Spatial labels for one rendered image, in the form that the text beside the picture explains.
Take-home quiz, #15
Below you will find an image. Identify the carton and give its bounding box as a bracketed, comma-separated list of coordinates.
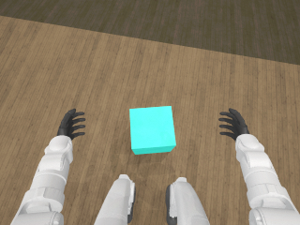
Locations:
[129, 106, 176, 155]

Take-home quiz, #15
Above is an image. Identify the robot left upper arm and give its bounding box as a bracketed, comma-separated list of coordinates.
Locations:
[12, 211, 64, 225]

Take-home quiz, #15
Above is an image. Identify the robot right upper arm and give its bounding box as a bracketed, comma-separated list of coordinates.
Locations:
[248, 206, 300, 225]

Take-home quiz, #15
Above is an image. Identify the robot right hand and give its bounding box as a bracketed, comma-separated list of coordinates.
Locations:
[218, 108, 250, 142]

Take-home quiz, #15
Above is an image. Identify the robot left forearm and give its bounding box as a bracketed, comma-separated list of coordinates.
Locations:
[10, 135, 73, 225]

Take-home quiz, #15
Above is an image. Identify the robot left hand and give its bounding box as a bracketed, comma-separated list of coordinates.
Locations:
[56, 108, 86, 140]

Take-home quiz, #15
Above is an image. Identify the robot right forearm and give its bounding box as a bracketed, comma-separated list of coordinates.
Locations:
[235, 134, 300, 217]

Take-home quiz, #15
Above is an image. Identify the robot right shin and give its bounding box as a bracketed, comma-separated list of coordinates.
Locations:
[169, 177, 187, 217]

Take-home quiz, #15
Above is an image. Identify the left robot thigh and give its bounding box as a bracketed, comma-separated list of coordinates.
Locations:
[94, 178, 135, 225]

